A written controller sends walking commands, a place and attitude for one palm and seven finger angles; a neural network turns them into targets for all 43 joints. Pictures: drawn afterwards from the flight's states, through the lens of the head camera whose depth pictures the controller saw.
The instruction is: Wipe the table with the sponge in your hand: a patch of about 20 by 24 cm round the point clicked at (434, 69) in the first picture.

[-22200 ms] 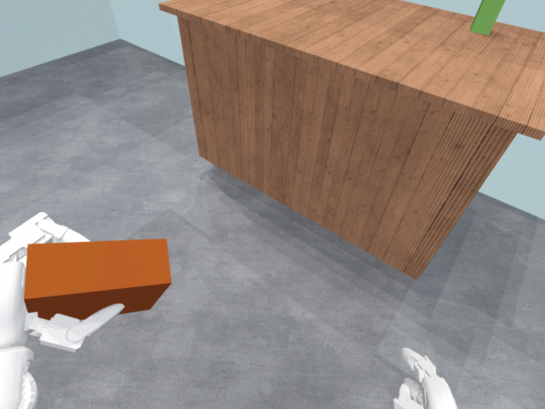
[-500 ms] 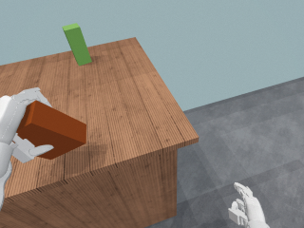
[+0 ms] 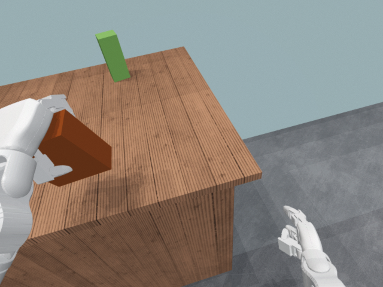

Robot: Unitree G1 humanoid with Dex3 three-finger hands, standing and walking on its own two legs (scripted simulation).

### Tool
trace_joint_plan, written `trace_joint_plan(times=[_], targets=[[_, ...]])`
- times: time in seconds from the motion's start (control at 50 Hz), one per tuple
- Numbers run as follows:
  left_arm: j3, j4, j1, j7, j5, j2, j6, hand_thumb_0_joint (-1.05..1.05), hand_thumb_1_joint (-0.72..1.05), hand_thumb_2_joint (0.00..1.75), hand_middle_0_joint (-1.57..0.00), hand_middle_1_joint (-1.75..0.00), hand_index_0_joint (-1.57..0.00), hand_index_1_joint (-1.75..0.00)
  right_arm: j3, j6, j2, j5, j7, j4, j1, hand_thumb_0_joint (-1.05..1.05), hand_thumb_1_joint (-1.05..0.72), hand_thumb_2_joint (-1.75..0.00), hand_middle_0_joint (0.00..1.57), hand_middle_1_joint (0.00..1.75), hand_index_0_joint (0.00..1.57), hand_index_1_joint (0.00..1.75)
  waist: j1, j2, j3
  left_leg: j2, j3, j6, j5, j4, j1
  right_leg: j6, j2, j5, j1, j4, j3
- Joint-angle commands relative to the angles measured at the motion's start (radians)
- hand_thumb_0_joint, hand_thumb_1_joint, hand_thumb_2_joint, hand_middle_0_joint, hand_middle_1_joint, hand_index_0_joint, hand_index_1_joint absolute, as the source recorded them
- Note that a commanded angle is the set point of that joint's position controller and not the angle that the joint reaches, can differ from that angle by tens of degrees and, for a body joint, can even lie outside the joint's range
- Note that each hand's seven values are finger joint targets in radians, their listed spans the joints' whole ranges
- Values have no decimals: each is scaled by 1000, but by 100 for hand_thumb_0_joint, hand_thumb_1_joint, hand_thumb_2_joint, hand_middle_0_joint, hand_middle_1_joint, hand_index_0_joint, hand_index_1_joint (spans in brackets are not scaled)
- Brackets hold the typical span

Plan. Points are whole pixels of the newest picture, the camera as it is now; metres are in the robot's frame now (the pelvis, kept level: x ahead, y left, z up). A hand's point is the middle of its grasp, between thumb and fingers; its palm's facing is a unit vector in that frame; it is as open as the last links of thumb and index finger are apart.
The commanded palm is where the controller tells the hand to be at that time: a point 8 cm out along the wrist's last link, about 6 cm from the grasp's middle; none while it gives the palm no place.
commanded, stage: turn the palm down, sponge in hand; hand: left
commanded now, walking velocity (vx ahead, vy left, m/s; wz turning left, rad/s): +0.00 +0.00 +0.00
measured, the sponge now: (70, 157) +0.26 +0.27 +0.19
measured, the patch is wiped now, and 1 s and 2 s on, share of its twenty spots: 0.05 0.05 0.05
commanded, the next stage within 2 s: move the sponge above the wiping area in 0.60 s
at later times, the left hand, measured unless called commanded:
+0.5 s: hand (56, 141) +0.24 +0.26 +0.24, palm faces +0.31 -0.05 -0.95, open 9.7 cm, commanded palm +0.19 +0.26 +0.30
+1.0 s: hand (58, 147) +0.24 +0.26 +0.23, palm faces +0.26 -0.03 -0.97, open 9.7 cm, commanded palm +0.19 +0.26 +0.30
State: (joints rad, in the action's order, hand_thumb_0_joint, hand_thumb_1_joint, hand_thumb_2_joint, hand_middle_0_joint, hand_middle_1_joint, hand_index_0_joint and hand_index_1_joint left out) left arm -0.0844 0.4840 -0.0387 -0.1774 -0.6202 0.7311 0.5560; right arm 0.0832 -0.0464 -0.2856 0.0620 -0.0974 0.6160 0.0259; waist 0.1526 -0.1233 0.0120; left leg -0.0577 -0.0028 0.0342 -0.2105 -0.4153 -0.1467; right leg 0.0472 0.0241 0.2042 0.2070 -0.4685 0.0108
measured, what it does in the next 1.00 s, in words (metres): stands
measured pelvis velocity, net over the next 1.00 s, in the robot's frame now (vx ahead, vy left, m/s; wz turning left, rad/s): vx -0.01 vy -0.02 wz -0.02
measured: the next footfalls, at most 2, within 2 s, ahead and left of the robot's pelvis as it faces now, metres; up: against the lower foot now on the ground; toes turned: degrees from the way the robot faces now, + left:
none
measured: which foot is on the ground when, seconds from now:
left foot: down 0.00-1.00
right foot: down 0.00-1.00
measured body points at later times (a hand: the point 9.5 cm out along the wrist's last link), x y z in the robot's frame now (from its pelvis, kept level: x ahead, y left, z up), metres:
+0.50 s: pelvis -0.01 -0.01 +0.00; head -0.03 -0.08 +0.44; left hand +0.22 +0.26 +0.29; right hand +0.26 -0.20 -0.07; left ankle +0.01 +0.10 -0.74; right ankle +0.03 -0.09 -0.74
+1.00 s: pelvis -0.01 -0.02 +0.00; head -0.03 -0.09 +0.44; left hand +0.22 +0.26 +0.28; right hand +0.25 -0.23 -0.08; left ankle +0.01 +0.10 -0.74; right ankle +0.03 -0.09 -0.74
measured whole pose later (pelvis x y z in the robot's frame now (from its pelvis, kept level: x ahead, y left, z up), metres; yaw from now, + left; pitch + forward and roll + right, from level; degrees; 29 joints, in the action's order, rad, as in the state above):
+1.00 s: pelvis -0.01 -0.02 +0.00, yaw -1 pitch -5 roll +2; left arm -0.08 0.34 -0.05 -0.14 -0.69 0.72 0.47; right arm 0.05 -0.03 -0.30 0.06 -0.10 0.64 -0.01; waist 0.14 -0.13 0.01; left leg -0.03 -0.01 0.00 -0.22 -0.45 -0.15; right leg 0.08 0.05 0.21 0.22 -0.51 0.01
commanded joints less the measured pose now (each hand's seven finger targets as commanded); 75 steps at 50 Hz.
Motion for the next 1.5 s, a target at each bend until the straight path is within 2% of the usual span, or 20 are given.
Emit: trace_joint_plan(times=[0.0, 0.22, 0.28, 0.46, 0.68, 0.72, 0.78, 0.86, 0.88, 0.96, 0.98, 1.02, 1.08, 1.14, 1.18, 1.24, 1.28, 1.32, 1.46, 1.48], targets=[[-196, 149, -288, 49, -68, 264, -14, 0, 10, 130, -120, -160, -120, -160, -35, 61, -80, -1, -6, -181, 230, 0, -90, -90, 20, 30, 20, 30, -4, 55, -233, 38, 51, -3, 194, 56, -23, 13, -30, -89, -150, 54, -86], [-195, 133, -260, 74, -110, 260, -45, 0, 10, 130, -120, -160, -120, -160, -41, 51, -79, -1, 4, -185, 224, 0, -90, -90, 20, 30, 20, 30, 0, 59, -222, 32, 50, -3, 160, 63, -20, 14, -33, -55, -142, 65, -102], [-211, 162, -290, 82, -114, 275, -48, 0, 10, 130, -120, -160, -120, -160, -31, 61, -67, 8, 5, -194, 286, 0, -90, -90, 20, 30, 20, 30, 15, 2, -218, 26, 58, -3, 145, 62, -12, 29, -23, -21, -127, 72, -146], [-202, 109, -254, 85, -97, 258, -71, 0, 10, 130, -120, -160, -120, -160, -51, 53, -78, -1, 0, -185, 222, 0, -90, -90, 20, 30, 20, 30, 4, 90, -199, 31, 42, -2, 111, 58, -30, 7, -45, -6, -129, 79, -125], [-214, 120, -285, 96, -106, 272, -81, 0, 10, 130, -120, -160, -120, -160, -48, 77, -72, 5, 1, -189, 263, 0, -90, -90, 20, 30, 20, 30, 12, 19, -196, 20, 46, -3, 91, 35, -30, 24, -41, 50, -103, 87, -181], [-192, 71, -281, 95, -106, 256, -87, 0, 10, 130, -120, -160, -120, -160, -55, 71, -78, 1, -2, -174, 211, 0, -90, -90, 20, 30, 20, 30, -7, 90, -184, 24, 37, -1, 87, 36, -36, 8, -47, 45, -105, 90, -152], [-204, 62, -294, 96, -112, 269, -87, 0, 10, 130, -120, -160, -120, -160, -51, 79, -75, 8, -1, -183, 255, 0, -90, -90, 20, 30, 20, 30, 10, 31, -176, 20, 41, -3, 73, 30, -40, 24, -45, 83, -89, 96, -192], [-216, 13, -263, 85, -106, 288, -96, 0, 10, 130, -120, -160, -120, -160, -64, 65, -87, -3, -6, -171, 203, 0, -90, -90, 20, 30, 20, 30, -4, 112, -178, 24, 32, -3, 76, 11, -60, 5, -64, 63, -110, 97, -186], [-205, -2, -288, 84, -113, 285, -86, 0, 10, 130, -120, -160, -120, -160, -54, 74, -84, 9, -3, -176, 248, 0, -90, -90, 20, 30, 20, 30, 0, 49, -154, 19, 37, -5, 54, 13, -59, 19, -53, 122, -72, 111, -212], [-181, 6, -296, 73, -111, 271, -106, 0, 10, 130, -120, -160, -120, -160, -62, 75, -85, -1, -10, -173, 211, 0, -90, -90, 20, 30, 20, 30, -11, 87, -189, 22, 32, -1, 65, 13, -54, 2, -67, 76, -107, 93, -173], [-181, 15, -318, 75, -120, 271, -101, 0, 10, 130, -120, -160, -120, -160, -52, 89, -78, 10, -8, -181, 253, 0, -90, -90, 20, 30, 20, 30, -4, 19, -180, 18, 41, -1, 53, 14, -49, 18, -56, 117, -81, 100, -199], [-158, 2, -319, 73, -123, 251, -113, 0, 10, 130, -120, -160, -120, -160, -63, 88, -83, 1, -11, -163, 206, 0, -90, -90, 20, 30, 20, 30, -17, 73, -189, 20, 39, 0, 56, 20, -38, 6, -59, 94, -93, 97, -163], [-162, -5, -366, 79, -141, 267, -113, 0, 10, 130, -120, -160, -120, -160, -55, 101, -77, 6, -15, -169, 243, 0, -90, -90, 20, 30, 20, 30, -6, 33, -173, 16, 46, 1, 36, 25, -35, 20, -50, 143, -68, 107, -193], [-146, -19, -393, 83, -154, 259, -131, 0, 10, 130, -120, -160, -120, -160, -64, 96, -84, -7, -14, -157, 203, 0, -90, -90, 20, 30, 20, 30, -8, 69, -201, 16, 46, 2, 59, 38, -29, 14, -52, 79, -104, 91, -152], [-172, 8, -398, 92, -158, 274, -125, 0, 10, 130, -120, -160, -120, -160, -56, 103, -73, 3, -8, -164, 242, 0, -90, -90, 20, 30, 20, 30, 7, -6, -219, 14, 55, -2, 81, 39, -20, 33, -43, 63, -109, 81, -181], [-164, 8, -340, 91, -145, 241, -127, 0, 10, 130, -120, -160, -120, -160, -62, 89, -75, -9, 1, -163, 198, 0, -90, -90, 20, 30, 20, 30, 5, 82, -228, 23, 48, -1, 122, 48, -26, 19, -46, -30, -147, 65, -132], [-194, 14, -300, 91, -140, 251, -113, 0, 10, 130, -120, -160, -120, -160, -54, 89, -69, 0, 9, -172, 233, 0, -90, -90, 20, 30, 20, 30, 16, 33, -212, 21, 50, -4, 132, 42, -33, 32, -39, -31, -133, 68, -171], [-205, 10, -241, 89, -127, 248, -114, 0, 10, 130, -120, -160, -120, -160, -64, 74, -77, -6, 13, -165, 181, 0, -90, -90, 20, 30, 20, 30, 5, 109, -229, 30, 38, -3, 156, 35, -37, 16, -46, -89, -161, 54, -143], [-187, 39, -207, 81, -115, 234, -103, 0, 10, 130, -120, -160, -120, -160, -63, 59, -83, -1, 9, -179, 188, 0, -90, -90, 20, 30, 20, 30, -10, 97, -206, 29, 32, 0, 131, 26, -37, 4, -48, -67, -127, 61, -135], [-179, 51, -232, 83, -121, 225, -95, 0, 10, 130, -120, -160, -120, -160, -53, 72, -74, 9, 9, -187, 232, 0, -90, -90, 20, 30, 20, 30, -3, 34, -200, 24, 41, -1, 123, 25, -29, 19, -38, -32, -101, 68, -162]])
